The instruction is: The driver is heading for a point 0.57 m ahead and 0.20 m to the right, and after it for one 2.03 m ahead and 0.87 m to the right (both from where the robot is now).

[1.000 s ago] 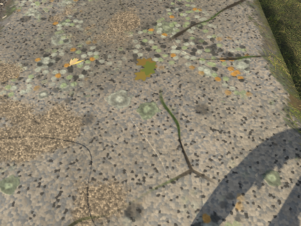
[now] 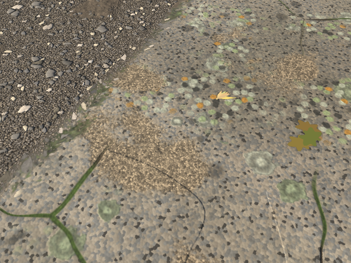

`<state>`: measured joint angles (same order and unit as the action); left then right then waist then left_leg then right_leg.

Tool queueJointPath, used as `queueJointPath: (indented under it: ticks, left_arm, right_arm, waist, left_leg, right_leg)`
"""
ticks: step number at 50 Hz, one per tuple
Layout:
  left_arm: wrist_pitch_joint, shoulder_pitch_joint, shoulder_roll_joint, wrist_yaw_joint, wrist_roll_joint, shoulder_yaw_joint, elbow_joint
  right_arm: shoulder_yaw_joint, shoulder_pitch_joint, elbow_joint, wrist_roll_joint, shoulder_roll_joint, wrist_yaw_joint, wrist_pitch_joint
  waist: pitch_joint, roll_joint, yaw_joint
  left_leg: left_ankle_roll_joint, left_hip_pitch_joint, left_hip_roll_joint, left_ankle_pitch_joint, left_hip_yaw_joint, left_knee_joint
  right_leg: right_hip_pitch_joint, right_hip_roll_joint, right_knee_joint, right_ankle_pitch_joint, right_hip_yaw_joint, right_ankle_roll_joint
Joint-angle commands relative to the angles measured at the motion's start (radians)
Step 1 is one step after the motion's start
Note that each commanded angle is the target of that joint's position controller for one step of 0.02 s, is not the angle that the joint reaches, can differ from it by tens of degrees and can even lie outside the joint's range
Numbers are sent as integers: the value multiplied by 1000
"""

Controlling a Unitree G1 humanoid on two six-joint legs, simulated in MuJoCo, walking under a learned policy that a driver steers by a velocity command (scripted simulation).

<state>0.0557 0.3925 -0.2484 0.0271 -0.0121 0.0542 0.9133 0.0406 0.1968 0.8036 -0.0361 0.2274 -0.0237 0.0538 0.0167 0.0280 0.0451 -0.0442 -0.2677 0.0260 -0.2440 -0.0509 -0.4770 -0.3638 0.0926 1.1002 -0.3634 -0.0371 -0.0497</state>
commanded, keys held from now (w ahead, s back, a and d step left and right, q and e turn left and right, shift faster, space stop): w+e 0.68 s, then e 0.30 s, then no key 0.02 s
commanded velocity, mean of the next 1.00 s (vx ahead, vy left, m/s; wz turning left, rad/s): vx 0.42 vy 0.00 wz -0.45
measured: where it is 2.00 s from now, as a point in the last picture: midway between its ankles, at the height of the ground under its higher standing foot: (207, 245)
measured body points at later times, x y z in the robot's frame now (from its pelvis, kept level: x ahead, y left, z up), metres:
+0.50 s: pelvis +0.27 -0.05 -0.01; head +0.31 -0.06 +0.44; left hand +0.44 +0.19 -0.13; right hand +0.29 -0.31 -0.15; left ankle +0.17 +0.10 -0.63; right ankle +0.32 -0.10 -0.74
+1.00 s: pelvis +0.52 -0.07 -0.01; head +0.56 -0.08 +0.44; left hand +0.71 +0.16 -0.14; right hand +0.55 -0.38 -0.10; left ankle +0.65 -0.03 -0.74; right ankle +0.38 -0.11 -0.66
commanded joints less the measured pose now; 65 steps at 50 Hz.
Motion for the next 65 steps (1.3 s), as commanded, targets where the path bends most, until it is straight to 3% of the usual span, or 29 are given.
queueJointPath:
  ticks: [1,4,9,13,16,18,19,20,21,22,23,24,26,30,34,39,41,43,44,45,46,47,48,49,51,54,61,64,65]
  left_arm:
    - [-3,-15,-68,15,-16,16,-60]
    - [-21,-66,-47,26,-14,15,-76]
    - [-17,-242,-25,35,-18,0,-140]
    - [-17,-348,-24,47,-22,-13,-192]
    - [-18,-275,-55,34,-23,-1,-185]
    - [-10,-58,-100,23,-32,24,-126]
    - [-9,76,-175,8,-43,52,-95]
    - [-16,42,-294,-2,-39,83,-111]
    - [-24,60,-271,1,8,82,-115]
    - [-27,-6,-242,-9,8,75,-112]
    - [-26,-45,-189,-12,7,61,-112]
    - [-21,-82,-161,-16,7,53,-116]
    - [-8,-111,-130,-17,12,40,-122]
    - [8,-66,-172,-15,11,50,-116]
    - [5,9,-175,-15,15,54,-109]
    - [-15,68,-185,-31,4,56,-104]
    - [-24,42,-187,-38,-4,57,-120]
    - [-20,-31,-204,-41,1,61,-147]
    - [-9,-61,-189,-34,17,57,-163]
    - [-2,-28,-104,-36,37,33,-207]
    - [-19,149,-102,-48,52,36,-215]
    - [-46,143,-173,-57,5,44,-158]
    - [-58,47,-181,-45,-9,49,-166]
    - [-68,4,-162,-33,-11,48,-178]
    - [-95,-8,-130,-10,-19,40,-183]
    - [-104,-12,-108,-4,-8,31,-192]
    - [-116,-138,-78,-3,-9,-7,-226]
    - [-98,-110,-70,-11,-14,-18,-210]
    - [-87,-117,-89,-15,-22,-20,-214]
  right_arm:
    - [21,83,-5,11,100,14,21]
    - [24,132,29,16,116,20,45]
    - [11,147,54,15,95,23,58]
    - [16,188,85,19,133,38,61]
    - [23,191,98,11,179,50,47]
    - [30,186,93,6,204,55,23]
    - [24,191,69,7,191,51,23]
    - [1,269,11,23,64,26,28]
    - [15,136,-16,12,142,23,39]
    - [10,67,-46,21,137,19,52]
    - [5,64,-46,20,131,21,61]
    - [5,63,-42,9,127,23,52]
    - [2,103,-41,-14,117,21,11]
    - [-4,24,-81,-16,96,12,-21]
    - [-5,-130,-131,-8,103,9,-22]
    - [-15,-215,-169,8,100,15,-4]
    - [-11,-175,-165,11,121,21,6]
    - [2,-38,-128,10,164,35,20]
    - [11,74,-108,1,196,46,38]
    - [23,194,-111,-14,274,60,42]
    - [40,147,-129,7,315,52,16]
    - [28,89,-149,22,218,48,-4]
    - [2,38,-160,25,134,50,-9]
    - [-9,-8,-163,18,107,52,-17]
    - [-4,-8,-146,15,129,58,-18]
    - [4,10,-128,10,144,48,-6]
    - [15,26,-96,8,171,30,-37]
    - [16,34,-81,20,175,27,-61]
    - [12,67,-73,15,151,24,-63]
  waist:
    - [-12,-141,-38]
    - [32,-121,-30]
    - [89,-109,-45]
    - [108,-86,-64]
    - [24,-113,-27]
    - [-107,-103,65]
    - [-195,-30,120]
    - [-288,237,20]
    - [-329,83,80]
    - [-175,34,50]
    - [-90,-43,13]
    - [-39,-69,-24]
    - [-38,-46,-72]
    - [-7,-18,-63]
    - [15,15,2]
    - [-10,41,38]
    - [-28,63,17]
    - [-64,70,-58]
    - [-123,25,-120]
    - [-280,-135,-135]
    - [-429,-331,-42]
    - [-362,-155,-29]
    - [-221,-91,-40]
    - [-148,-90,-26]
    - [-79,-173,-20]
    - [-114,-151,-4]
    - [-100,-210,-47]
    - [-71,-155,-18]
    - [-56,-89,-23]
  left_leg:
    - [-119,205,-240,200,221,292]
    - [-130,185,-248,318,131,341]
    - [-112,179,-223,414,-26,367]
    - [-93,263,-257,561,-86,349]
    - [-65,385,-270,1020,-135,124]
    - [-50,332,-254,1023,-158,-242]
    - [-30,140,-218,732,-165,-534]
    - [27,-301,-2,-236,-127,-945]
    - [17,-424,16,-250,94,-1029]
    - [9,-486,-51,-139,115,-981]
    - [9,-444,-91,-78,103,-882]
    - [18,-389,-114,-72,105,-813]
    - [47,-286,-129,-83,102,-727]
    - [90,-323,-135,18,64,-553]
    - [109,-397,-121,181,66,-350]
    - [90,-333,-28,192,45,-198]
    - [69,-234,4,155,65,-116]
    - [37,-41,22,186,72,16]
    - [5,153,-58,341,120,82]
    - [-51,408,-356,721,341,8]
    - [-212,531,-566,962,629,5]
    - [-215,410,-507,757,597,21]
    - [-183,277,-425,631,444,65]
    - [-151,190,-364,545,339,110]
    - [-151,65,-292,578,213,157]
    - [-178,44,-291,660,150,157]
    - [-165,-7,-268,261,113,176]
    - [-109,-82,-250,143,113,110]
    - [-47,-131,-224,76,99,74]
  right_leg:
    - [-253,32,27,82,44,-6]
    - [-311,8,15,155,64,5]
    - [-333,-18,-238,351,29,5]
    - [-250,-41,-438,373,-50,-41]
    - [-131,-132,-474,239,-116,-100]
    - [132,-199,-553,186,-112,-148]
    - [367,-86,-588,109,59,-200]
    - [667,224,-648,140,617,-378]
    - [681,233,-778,136,800,-390]
    - [561,220,-801,170,641,-352]
    - [420,186,-820,266,549,-310]
    - [309,136,-833,352,469,-277]
    - [189,78,-862,445,373,-258]
    - [129,20,-904,426,314,-245]
    - [211,-2,-897,384,333,-201]
    - [301,-22,-716,828,316,-145]
    - [304,-30,-646,844,352,-110]
    - [270,-64,-521,854,381,-59]
    - [192,-115,-356,753,354,-28]
    - [44,-182,-69,232,244,2]
    - [-121,-290,132,-353,149,13]
    - [-153,-190,205,-256,152,12]
    - [-161,-171,186,-187,135,24]
    - [-161,-142,153,-143,121,40]
    - [-114,-138,134,-89,100,66]
    - [-79,-156,69,-60,103,69]
    - [69,-132,-338,-41,27,46]
    - [240,-137,-638,95,6,13]
    - [293,-77,-757,144,102,-3]
Next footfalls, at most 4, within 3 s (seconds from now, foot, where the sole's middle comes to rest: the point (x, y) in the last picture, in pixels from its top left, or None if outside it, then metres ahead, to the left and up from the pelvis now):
0.38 right None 0.36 -0.11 -0.78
0.88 left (198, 212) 0.68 -0.05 -0.78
1.30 right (238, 255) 0.52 -0.20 -0.78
1.54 left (190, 221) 0.65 -0.02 -0.78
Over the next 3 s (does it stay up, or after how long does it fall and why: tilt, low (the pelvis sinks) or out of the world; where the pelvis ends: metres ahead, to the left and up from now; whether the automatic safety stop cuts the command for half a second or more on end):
stays up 0.68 -0.21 -0.01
